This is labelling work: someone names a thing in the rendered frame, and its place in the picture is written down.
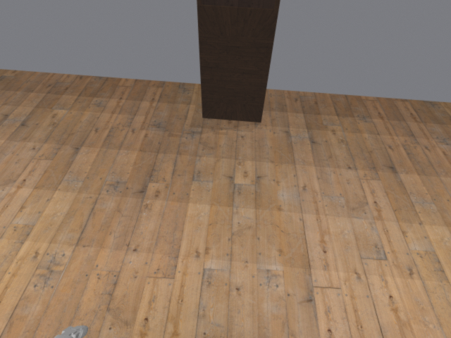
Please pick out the cabinet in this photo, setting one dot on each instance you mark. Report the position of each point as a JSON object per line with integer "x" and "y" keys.
{"x": 235, "y": 48}

